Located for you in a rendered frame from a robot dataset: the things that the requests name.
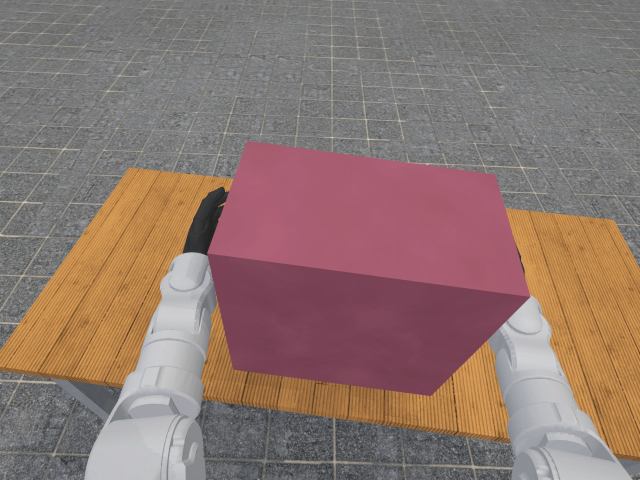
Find robot left forearm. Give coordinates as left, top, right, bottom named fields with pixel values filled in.
left=84, top=252, right=217, bottom=480

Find table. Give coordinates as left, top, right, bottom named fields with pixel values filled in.
left=0, top=168, right=640, bottom=475

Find right robot upper arm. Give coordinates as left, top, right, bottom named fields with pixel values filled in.
left=511, top=446, right=632, bottom=480

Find robot left hand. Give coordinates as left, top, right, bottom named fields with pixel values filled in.
left=182, top=187, right=229, bottom=256

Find left robot upper arm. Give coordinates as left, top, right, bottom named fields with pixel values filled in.
left=87, top=414, right=206, bottom=480

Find robot right forearm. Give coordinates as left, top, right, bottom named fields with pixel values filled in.
left=488, top=295, right=633, bottom=480

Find carton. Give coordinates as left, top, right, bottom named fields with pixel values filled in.
left=207, top=141, right=531, bottom=396

